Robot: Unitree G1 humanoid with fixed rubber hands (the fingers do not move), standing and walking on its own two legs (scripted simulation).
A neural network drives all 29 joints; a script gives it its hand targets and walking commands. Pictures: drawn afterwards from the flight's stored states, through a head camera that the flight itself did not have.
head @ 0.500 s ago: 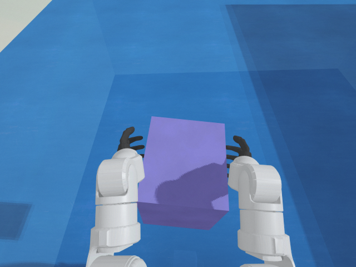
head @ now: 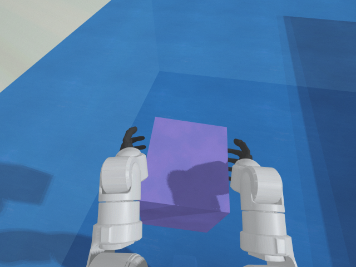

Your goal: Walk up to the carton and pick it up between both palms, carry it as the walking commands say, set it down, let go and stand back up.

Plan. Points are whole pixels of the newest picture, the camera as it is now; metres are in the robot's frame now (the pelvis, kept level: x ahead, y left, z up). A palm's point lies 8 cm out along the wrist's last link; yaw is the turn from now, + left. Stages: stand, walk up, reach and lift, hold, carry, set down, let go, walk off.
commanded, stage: carry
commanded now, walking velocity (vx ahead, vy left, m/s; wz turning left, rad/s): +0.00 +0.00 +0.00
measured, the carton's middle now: (182, 177) +0.34 +0.02 +0.00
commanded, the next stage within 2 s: none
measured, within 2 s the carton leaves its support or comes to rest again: neither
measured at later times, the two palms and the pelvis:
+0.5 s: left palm (143, 162) +0.30 +0.10 +0.12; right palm (269, 183) +0.28 -0.14 +0.10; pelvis -0.02 -0.01 +0.01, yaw -1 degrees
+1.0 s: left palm (151, 169) +0.30 +0.08 +0.10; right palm (273, 189) +0.28 -0.16 +0.07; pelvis -0.03 -0.02 +0.01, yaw -1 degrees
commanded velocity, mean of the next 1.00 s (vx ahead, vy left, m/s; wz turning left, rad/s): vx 0.00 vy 0.00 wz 0.00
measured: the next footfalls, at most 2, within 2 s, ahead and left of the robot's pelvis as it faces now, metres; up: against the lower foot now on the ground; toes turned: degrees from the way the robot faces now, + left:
none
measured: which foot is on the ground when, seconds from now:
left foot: down 0.00-1.00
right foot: down 0.00-1.00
